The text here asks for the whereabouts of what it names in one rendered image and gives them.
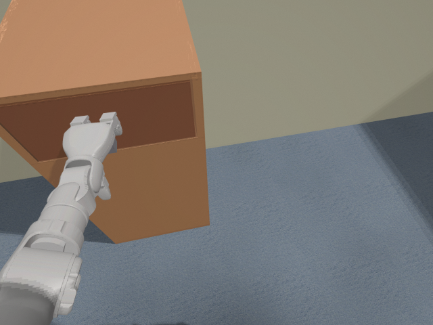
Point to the handle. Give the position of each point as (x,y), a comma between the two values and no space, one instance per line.
(114,147)

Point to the left robot hand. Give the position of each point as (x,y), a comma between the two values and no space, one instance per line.
(93,139)

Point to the left robot forearm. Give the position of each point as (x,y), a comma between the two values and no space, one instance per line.
(64,218)

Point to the left robot upper arm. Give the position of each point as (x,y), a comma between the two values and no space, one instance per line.
(40,285)

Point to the cabinet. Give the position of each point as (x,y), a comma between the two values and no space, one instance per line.
(53,48)

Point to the drawer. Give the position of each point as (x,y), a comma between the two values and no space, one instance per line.
(148,114)

